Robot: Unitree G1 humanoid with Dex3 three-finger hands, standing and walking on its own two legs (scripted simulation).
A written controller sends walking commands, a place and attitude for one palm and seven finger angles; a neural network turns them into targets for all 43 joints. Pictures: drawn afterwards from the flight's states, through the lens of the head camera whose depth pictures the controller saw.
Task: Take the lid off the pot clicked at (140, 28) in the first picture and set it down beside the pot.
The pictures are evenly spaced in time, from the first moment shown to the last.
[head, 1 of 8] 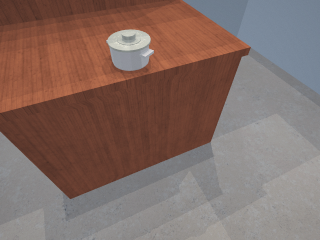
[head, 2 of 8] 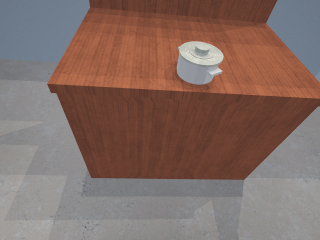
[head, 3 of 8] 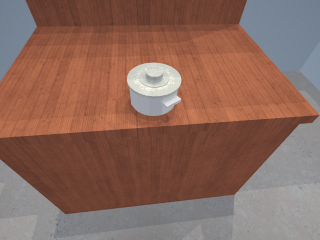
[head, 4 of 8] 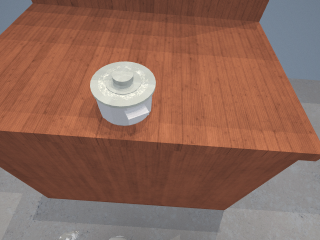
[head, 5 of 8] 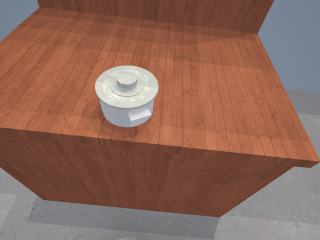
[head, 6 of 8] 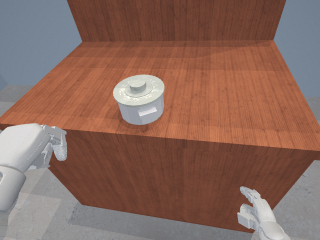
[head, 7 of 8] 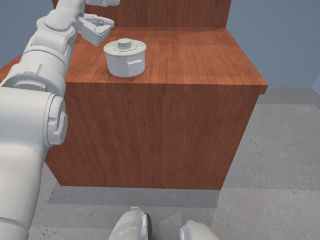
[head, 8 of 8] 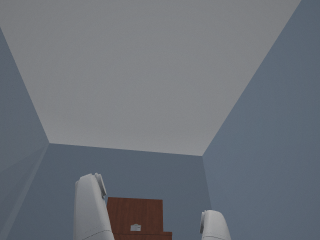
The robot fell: yes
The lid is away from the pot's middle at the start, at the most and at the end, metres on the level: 0.00 0.00 0.00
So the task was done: no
